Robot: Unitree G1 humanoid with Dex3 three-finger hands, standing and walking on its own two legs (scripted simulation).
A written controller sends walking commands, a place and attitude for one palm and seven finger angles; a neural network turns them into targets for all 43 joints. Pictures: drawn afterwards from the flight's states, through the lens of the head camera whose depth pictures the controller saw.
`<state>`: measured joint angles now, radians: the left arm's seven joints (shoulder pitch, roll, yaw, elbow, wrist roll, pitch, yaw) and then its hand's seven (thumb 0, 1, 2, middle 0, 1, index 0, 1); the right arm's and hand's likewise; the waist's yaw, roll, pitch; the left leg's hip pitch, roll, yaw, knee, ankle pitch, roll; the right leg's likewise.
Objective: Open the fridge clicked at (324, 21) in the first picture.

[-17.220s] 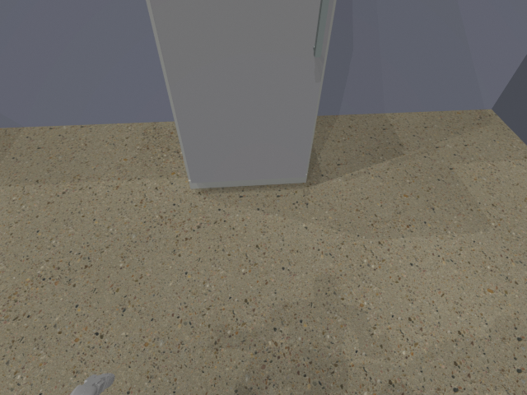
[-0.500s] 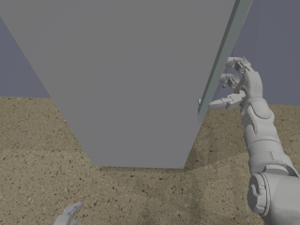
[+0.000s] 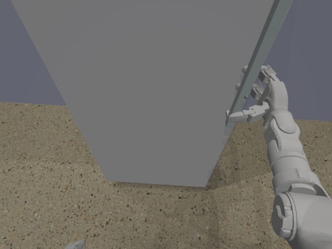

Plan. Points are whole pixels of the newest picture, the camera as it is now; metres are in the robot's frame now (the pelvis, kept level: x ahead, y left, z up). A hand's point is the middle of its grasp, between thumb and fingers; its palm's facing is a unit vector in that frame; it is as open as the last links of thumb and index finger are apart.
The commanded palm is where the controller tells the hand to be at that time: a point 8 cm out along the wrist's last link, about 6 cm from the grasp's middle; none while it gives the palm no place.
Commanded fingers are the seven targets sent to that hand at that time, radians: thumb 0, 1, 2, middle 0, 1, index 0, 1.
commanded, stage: slide the fingers in behind the handle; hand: right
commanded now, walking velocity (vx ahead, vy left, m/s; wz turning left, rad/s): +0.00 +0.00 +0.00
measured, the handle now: (250, 67) +0.51 -0.12 +0.18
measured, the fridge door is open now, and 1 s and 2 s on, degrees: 0 0 0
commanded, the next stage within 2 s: grip the handle and tug to test in 0.64 s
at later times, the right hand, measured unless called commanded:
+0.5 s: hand (242, 95) +0.46 -0.11 +0.14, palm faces -0.09 +1.00 -0.01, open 13.9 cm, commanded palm +0.44 -0.17 +0.14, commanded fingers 0.00 0.50 -0.30 0.30 1.20 0.30 1.20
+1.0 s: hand (244, 97) +0.46 -0.11 +0.13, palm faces -0.09 +1.00 +0.00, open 12.3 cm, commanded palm +0.44 -0.17 +0.14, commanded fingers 0.00 -0.15 -0.58 0.37 1.29 0.37 1.29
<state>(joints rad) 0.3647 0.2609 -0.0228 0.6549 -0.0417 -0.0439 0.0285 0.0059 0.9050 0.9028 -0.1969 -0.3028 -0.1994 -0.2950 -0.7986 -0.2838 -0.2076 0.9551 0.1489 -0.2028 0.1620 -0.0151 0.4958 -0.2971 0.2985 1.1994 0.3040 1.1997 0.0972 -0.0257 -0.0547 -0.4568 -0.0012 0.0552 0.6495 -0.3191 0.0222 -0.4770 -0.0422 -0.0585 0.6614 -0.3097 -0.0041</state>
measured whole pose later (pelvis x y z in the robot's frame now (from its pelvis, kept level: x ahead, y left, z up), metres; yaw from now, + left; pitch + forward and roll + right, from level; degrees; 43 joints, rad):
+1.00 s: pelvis +0.01 +0.00 +0.00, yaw +0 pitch +8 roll +0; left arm 0.34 0.25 -0.02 0.65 -0.04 -0.04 0.02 0.01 0.90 0.90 -0.20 -0.30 -0.20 -0.30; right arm -0.80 -0.25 -0.18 0.95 0.15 -0.19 0.14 -0.01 0.25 -0.40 0.33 1.24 0.33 1.24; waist 0.08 -0.03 -0.06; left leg -0.45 0.00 0.06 0.65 -0.33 0.02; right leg -0.47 -0.04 -0.05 0.66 -0.32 -0.01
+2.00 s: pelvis +0.01 +0.00 +0.00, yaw +1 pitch +8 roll +0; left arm 0.37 0.26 -0.01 0.64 -0.04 -0.03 0.02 0.01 0.91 0.90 -0.20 -0.30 -0.20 -0.30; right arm -0.78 -0.26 -0.22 0.93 0.13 -0.21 0.12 0.00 -0.78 -0.82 0.43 1.40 0.41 1.40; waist 0.11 -0.03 -0.06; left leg -0.47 -0.01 0.03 0.64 -0.32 0.03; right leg -0.47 -0.05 -0.07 0.65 -0.31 0.00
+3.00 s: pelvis +0.12 +0.00 +0.02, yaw +6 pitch +6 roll -1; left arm 0.18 0.26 -0.02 0.54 -0.01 0.08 0.07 0.01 0.91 0.90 -0.20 -0.30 -0.20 -0.29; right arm 0.13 -0.21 -0.02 -0.20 0.09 -0.04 -0.01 -0.02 -0.65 -0.78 0.36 1.36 0.31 1.39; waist 0.00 -0.05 -0.04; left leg -0.22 0.01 0.05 0.56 -0.32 0.01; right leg -0.21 0.00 -0.01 0.59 -0.29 -0.02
